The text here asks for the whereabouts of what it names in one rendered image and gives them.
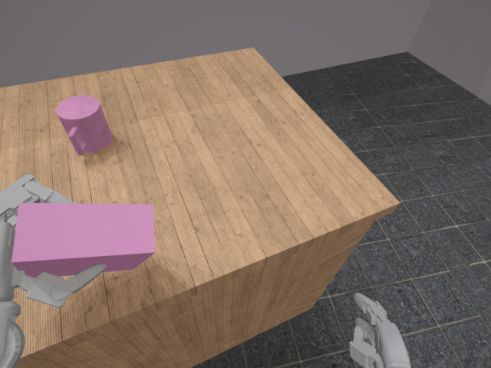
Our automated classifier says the robot left hand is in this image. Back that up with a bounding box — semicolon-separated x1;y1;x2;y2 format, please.
0;174;107;308

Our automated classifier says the table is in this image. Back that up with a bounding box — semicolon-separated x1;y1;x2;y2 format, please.
0;48;400;368

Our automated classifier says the sponge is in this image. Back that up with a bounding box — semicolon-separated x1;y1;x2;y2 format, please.
12;203;156;278

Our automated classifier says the robot right hand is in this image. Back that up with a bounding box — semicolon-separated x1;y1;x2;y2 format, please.
349;293;411;368

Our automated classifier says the left robot forearm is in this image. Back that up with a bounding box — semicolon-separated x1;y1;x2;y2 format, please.
0;301;25;368

